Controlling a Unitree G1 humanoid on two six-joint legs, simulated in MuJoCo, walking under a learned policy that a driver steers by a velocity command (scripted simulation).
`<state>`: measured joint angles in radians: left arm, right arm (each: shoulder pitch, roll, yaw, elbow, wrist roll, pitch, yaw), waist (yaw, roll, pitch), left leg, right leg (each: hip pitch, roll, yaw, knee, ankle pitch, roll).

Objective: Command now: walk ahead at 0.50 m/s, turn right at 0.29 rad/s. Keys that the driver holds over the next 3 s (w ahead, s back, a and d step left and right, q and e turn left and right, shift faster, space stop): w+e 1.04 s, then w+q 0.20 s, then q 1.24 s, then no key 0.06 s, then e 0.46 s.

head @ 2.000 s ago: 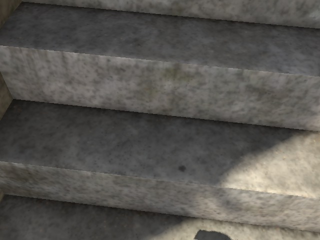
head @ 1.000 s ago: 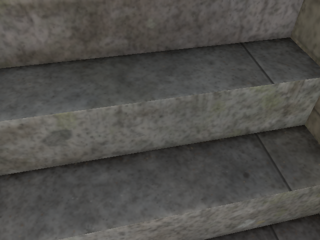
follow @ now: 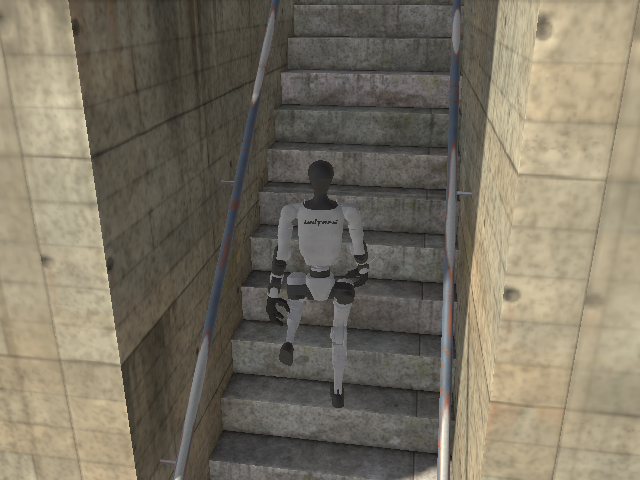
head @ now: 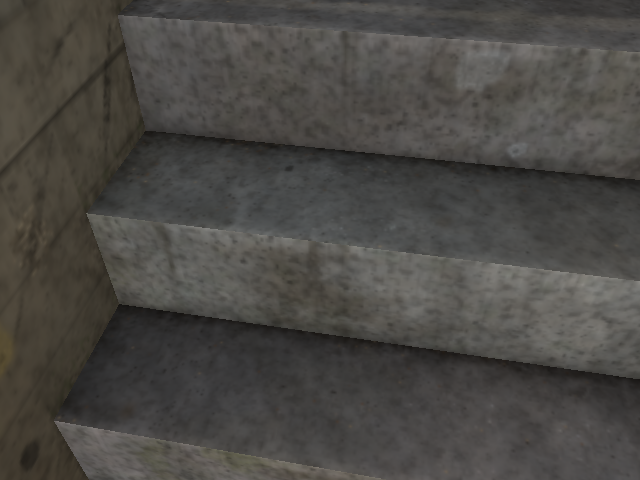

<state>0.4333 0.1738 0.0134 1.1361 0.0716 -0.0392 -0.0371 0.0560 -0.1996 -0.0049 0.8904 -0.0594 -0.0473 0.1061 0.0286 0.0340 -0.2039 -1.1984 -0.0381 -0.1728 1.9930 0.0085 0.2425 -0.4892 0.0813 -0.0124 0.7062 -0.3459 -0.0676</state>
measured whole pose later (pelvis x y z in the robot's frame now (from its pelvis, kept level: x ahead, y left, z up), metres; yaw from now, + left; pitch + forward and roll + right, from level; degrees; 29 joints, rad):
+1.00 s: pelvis +0.42 -0.08 +0.38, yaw -30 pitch +6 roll -1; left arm 0.32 0.23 0.03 1.05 0.06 0.01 -0.04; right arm 0.22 -0.24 -0.03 0.92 -0.05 -0.08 0.07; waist 0.06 0.02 -0.14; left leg -0.82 -0.01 -0.15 1.98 0.08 0.15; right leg -0.66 0.13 -0.08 1.00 -0.43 -0.13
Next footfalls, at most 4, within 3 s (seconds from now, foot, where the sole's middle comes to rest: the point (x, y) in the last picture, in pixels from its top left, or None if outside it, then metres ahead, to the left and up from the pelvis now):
0.22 left None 0.31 0.16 -0.54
0.82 right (467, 444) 0.46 -0.16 -0.33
1.34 left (451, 214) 0.72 -0.14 -0.12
1.84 right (639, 224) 0.70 -0.41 -0.12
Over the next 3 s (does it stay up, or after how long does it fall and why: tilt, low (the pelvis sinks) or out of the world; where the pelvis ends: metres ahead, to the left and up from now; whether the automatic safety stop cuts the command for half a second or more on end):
stays up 0.71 -0.20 0.65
